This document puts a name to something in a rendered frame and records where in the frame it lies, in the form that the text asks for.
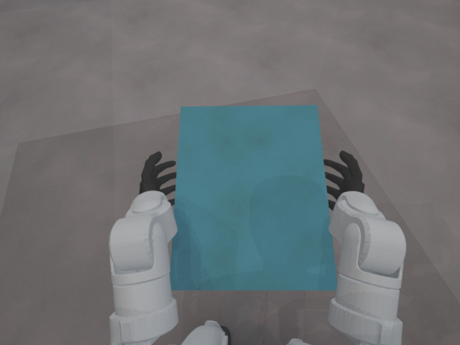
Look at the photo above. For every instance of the robot left hand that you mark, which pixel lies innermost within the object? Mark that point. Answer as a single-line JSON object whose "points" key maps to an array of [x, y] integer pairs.
{"points": [[150, 172]]}

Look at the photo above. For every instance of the left robot thigh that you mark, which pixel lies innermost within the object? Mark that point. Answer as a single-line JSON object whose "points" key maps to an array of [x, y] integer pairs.
{"points": [[206, 335]]}

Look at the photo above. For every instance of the right robot forearm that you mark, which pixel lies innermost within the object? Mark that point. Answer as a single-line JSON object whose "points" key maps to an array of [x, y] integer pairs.
{"points": [[371, 269]]}

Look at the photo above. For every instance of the carton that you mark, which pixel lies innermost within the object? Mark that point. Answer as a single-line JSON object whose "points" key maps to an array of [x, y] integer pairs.
{"points": [[251, 202]]}

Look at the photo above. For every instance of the robot right hand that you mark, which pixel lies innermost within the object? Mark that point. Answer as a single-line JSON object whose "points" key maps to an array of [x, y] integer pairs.
{"points": [[352, 177]]}

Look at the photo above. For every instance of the left robot shin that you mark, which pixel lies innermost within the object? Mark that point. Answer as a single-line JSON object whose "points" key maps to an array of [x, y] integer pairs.
{"points": [[214, 324]]}

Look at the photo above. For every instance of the left robot forearm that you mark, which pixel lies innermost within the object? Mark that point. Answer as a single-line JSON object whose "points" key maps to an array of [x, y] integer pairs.
{"points": [[143, 305]]}

